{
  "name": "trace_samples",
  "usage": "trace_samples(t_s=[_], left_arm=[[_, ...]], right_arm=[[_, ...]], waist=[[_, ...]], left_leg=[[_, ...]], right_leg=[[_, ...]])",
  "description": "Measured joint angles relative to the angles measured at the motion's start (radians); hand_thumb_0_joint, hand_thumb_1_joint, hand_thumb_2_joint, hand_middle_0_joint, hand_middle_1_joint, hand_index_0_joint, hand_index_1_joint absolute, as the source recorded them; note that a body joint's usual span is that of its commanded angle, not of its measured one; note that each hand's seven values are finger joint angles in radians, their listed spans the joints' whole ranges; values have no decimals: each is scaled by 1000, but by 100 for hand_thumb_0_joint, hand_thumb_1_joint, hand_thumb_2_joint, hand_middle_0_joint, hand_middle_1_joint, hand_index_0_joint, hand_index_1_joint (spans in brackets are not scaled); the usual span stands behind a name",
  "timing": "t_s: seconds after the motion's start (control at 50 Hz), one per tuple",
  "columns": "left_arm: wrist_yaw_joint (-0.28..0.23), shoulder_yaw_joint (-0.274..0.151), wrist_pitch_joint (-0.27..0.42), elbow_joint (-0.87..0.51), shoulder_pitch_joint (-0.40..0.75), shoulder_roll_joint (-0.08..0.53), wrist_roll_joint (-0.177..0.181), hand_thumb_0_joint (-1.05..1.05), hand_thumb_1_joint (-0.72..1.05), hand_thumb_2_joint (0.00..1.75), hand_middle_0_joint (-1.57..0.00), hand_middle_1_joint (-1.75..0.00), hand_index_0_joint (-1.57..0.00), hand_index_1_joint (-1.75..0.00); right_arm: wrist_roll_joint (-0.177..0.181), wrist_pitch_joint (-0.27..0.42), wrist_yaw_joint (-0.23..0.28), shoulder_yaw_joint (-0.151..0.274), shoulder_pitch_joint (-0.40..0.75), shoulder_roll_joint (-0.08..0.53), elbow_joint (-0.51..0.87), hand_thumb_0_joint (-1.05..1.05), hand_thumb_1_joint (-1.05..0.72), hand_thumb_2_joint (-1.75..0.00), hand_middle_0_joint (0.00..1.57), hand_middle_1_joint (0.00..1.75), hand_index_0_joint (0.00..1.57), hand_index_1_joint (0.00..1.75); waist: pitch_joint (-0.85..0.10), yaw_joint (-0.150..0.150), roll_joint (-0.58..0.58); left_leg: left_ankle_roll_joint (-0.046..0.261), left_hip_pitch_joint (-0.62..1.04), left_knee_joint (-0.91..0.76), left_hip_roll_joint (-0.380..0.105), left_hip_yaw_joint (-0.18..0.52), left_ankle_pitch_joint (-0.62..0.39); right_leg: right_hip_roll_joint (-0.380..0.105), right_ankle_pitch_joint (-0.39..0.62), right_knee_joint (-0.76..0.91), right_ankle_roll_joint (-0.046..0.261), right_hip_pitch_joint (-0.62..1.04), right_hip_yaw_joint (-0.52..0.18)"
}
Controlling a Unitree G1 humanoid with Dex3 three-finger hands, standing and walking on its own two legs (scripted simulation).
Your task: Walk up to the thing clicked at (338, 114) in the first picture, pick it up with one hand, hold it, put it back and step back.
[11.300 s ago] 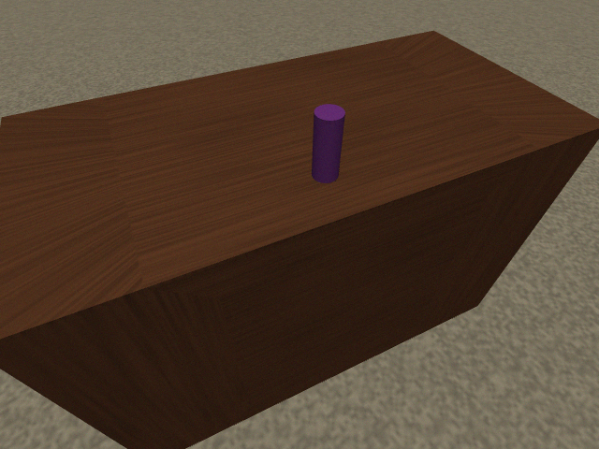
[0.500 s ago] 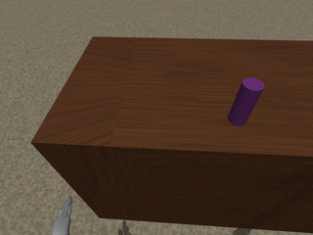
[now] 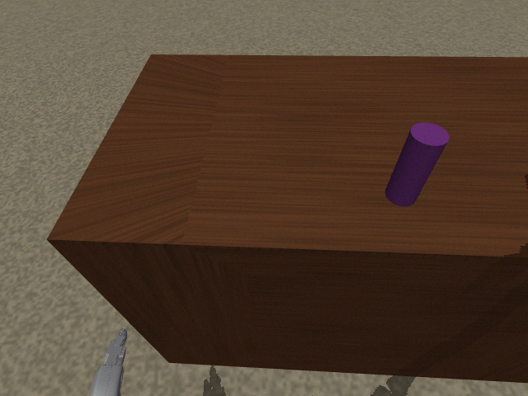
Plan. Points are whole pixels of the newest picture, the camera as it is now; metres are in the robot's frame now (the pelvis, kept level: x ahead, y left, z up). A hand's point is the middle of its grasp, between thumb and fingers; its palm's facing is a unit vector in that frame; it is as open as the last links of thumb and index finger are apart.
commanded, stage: approach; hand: right
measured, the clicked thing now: (413, 167) +0.46 -0.19 +0.11
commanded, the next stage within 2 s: close in in 0.06 s
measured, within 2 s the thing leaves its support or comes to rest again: leaves its support in 1.96 s
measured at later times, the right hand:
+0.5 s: hand (437, 170) +0.46 -0.23 +0.10, palm faces +0.11 +0.99 +0.02, open 17.4 cm
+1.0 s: hand (407, 171) +0.46 -0.18 +0.10, palm faces +0.13 +0.99 +0.02, open 17.5 cm
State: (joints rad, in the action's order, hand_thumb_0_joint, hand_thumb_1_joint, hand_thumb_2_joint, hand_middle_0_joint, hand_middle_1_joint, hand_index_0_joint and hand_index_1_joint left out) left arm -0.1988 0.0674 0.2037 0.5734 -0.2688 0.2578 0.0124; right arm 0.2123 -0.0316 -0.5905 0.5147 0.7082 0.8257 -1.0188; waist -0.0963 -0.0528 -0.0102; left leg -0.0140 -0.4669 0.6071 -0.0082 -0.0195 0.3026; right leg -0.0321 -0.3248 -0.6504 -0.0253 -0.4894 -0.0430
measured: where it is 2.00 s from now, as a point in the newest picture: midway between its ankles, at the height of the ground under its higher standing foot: outside the picture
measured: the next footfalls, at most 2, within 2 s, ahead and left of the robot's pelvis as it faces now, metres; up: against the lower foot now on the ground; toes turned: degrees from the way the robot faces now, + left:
none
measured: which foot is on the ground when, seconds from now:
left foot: down 0.00-1.00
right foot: down 0.00-1.00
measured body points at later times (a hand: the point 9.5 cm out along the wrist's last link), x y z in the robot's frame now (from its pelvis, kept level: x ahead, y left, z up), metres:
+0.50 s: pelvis -0.01 +0.00 -0.02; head +0.05 -0.01 +0.43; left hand +0.12 +0.26 -0.08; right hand +0.45 -0.28 +0.11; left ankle -0.01 +0.13 -0.72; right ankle +0.00 -0.13 -0.72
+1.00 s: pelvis -0.01 +0.00 -0.02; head +0.04 -0.01 +0.43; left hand +0.12 +0.27 -0.07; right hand +0.45 -0.23 +0.11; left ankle -0.01 +0.13 -0.72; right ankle +0.00 -0.13 -0.72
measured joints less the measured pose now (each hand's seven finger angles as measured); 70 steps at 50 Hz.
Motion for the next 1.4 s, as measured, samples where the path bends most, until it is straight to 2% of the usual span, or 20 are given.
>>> trace_samples(t_s=[0.12,0.3,0.42,0.52,0.74,0.88,1.02,1.18,1.4], left_arm=[[21,-2,5,-35,3,-6,-12,-1,-53,5,-7,-6,-7,-6],[62,-43,-34,-107,-4,-13,-22,-1,-52,4,-7,-6,-8,-6],[100,-61,-65,-139,-17,-21,-19,-1,-52,4,-7,-6,-8,-6],[121,-75,-96,-163,-26,-30,-8,-1,-52,4,-7,-6,-8,-6],[157,-110,-103,-222,-59,-34,1,-1,-52,4,-7,-6,-8,-6],[156,-126,-119,-237,-65,-23,4,-1,-52,4,-7,-6,-7,-6],[160,-123,-129,-249,-67,-31,-1,-1,-56,7,-6,-5,-6,-6],[165,-126,-128,-268,-57,-38,-4,-1,-55,7,-6,-5,-6,-6],[164,-127,-122,-253,-59,-20,-7,-1,-54,6,-6,-5,-6,-6]], right_arm=[[2,93,65,-17,-2,-116,-12,-1,47,-5,5,3,5,4],[-53,200,242,-5,15,-230,24,-1,48,-5,5,4,5,4],[-75,220,325,-33,16,-292,58,-2,50,-5,5,4,4,4],[-77,215,375,-63,10,-336,73,-1,52,-5,4,4,4,5],[-84,204,436,-111,8,-396,102,-1,53,-5,4,4,3,5],[-88,196,477,-130,16,-428,137,-1,55,-6,3,4,3,5],[-104,195,522,-143,20,-459,129,-1,54,-4,6,5,6,5],[-122,217,538,-124,54,-435,79,-1,54,-6,29,17,29,17],[-124,219,512,-123,109,-393,37,-1,48,-18,63,39,62,40]], waist=[[11,-31,15],[9,-76,28],[-10,-77,11],[-20,-66,-5],[-20,-47,2],[-5,-49,6],[-11,-53,3],[0,-64,3],[-2,-74,7]], left_leg=[[1,-53,42,6,7,9],[0,-158,130,21,24,35],[-2,-179,147,27,30,42],[-6,-168,152,21,33,49],[-5,-171,180,10,34,60],[-5,-177,186,11,38,58],[-5,-160,174,11,40,54],[-4,-174,187,11,41,54],[-4,-194,188,14,40,48]], right_leg=[[-5,-12,-41,-1,-49,6],[-21,-51,-138,-3,-148,20],[-26,-66,-164,-1,-170,25],[-20,-69,-162,3,-157,28],[-9,-67,-168,3,-151,29],[-9,-65,-171,3,-154,32],[-10,-60,-156,2,-134,35],[-9,-58,-165,2,-146,35],[-12,-56,-172,1,-169,34]])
